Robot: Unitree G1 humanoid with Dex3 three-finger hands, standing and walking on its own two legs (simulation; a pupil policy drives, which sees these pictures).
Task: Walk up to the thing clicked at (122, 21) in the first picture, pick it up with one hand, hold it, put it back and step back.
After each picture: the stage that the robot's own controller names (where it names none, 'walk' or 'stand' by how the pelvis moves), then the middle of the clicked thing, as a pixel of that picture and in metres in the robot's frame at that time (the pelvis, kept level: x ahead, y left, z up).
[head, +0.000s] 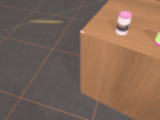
stand; (123, 23) +0.77 -0.23 -0.02
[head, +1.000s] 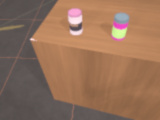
walk; (75, 22) +0.71 +0.05 +0.01
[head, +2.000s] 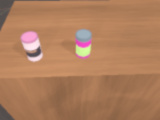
stand; (32, 46) +0.54 +0.21 +0.01
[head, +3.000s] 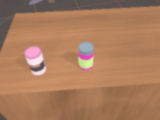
stand; (35, 61) +0.50 +0.20 -0.02
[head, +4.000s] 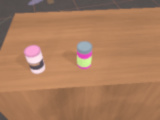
stand; (35, 59) +0.52 +0.21 -0.02
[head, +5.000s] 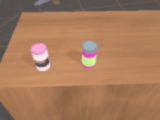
stand; (41, 57) +0.53 +0.19 -0.02
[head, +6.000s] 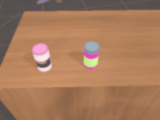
stand; (42, 57) +0.53 +0.18 -0.02
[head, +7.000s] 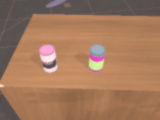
rise first; (48, 58) +0.53 +0.17 -0.02
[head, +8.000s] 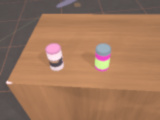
go down; (55, 57) +0.54 +0.16 -0.02
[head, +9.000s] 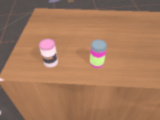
go down; (49, 53) +0.55 +0.15 -0.01
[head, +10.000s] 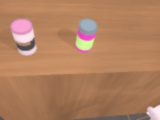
go down; (24, 38) +0.52 +0.16 +0.04
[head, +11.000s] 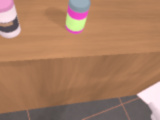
close in; (5, 17) +0.54 +0.17 +0.07
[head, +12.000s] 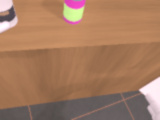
close; (1, 6) +0.57 +0.17 +0.09
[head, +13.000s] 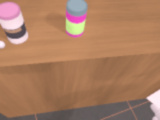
lift; (13, 24) +0.54 +0.16 +0.08
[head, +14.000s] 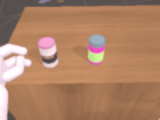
lift; (48, 52) +0.52 +0.13 +0.04
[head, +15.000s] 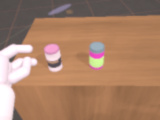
close; (53, 58) +0.55 +0.14 +0.01
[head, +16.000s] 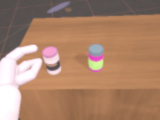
close; (52, 60) +0.53 +0.14 +0.00
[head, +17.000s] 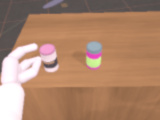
stand; (49, 58) +0.53 +0.14 +0.00
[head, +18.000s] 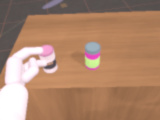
crouch; (48, 59) +0.53 +0.15 +0.00
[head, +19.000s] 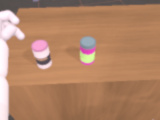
crouch; (42, 54) +0.54 +0.15 +0.00
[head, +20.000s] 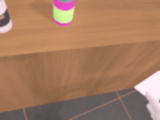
lower; out of the picture +0.56 +0.16 +0.09
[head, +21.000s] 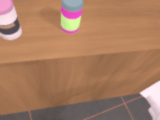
lower; (6, 19) +0.54 +0.15 +0.08
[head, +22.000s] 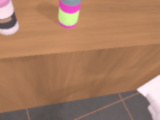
lower; (2, 13) +0.55 +0.15 +0.09
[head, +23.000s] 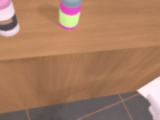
lower; (3, 15) +0.55 +0.15 +0.08
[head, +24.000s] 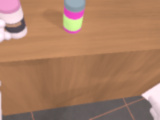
loosen; (12, 18) +0.55 +0.14 +0.08
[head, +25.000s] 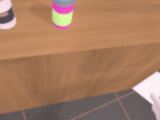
withdraw; (0, 8) +0.58 +0.15 +0.08
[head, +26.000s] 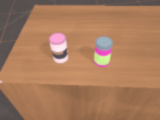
sink last; (59, 48) +0.54 +0.12 +0.03
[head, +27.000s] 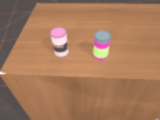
stand; (59, 42) +0.58 +0.12 +0.03
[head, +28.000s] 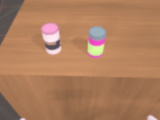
stand; (51, 39) +0.56 +0.13 +0.05
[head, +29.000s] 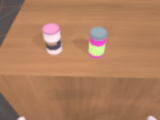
stand; (52, 39) +0.56 +0.13 +0.05
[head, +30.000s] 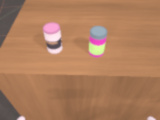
stand; (53, 38) +0.57 +0.13 +0.05
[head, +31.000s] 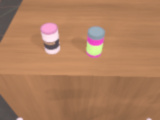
stand; (50, 39) +0.57 +0.13 +0.05
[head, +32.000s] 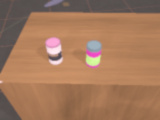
stand; (54, 51) +0.58 +0.14 -0.01
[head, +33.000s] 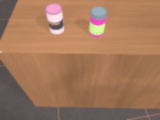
walk; (55, 19) +0.65 +0.12 +0.02
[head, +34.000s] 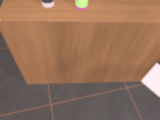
walk; out of the picture +0.86 +0.18 +0.00
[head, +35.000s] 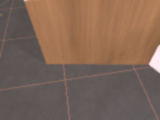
stand; out of the picture +1.16 +0.16 +0.00
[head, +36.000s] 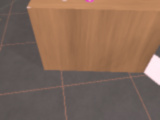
stand; out of the picture +1.16 +0.13 -0.02
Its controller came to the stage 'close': yes
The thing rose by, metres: 0.00
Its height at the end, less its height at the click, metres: +0.00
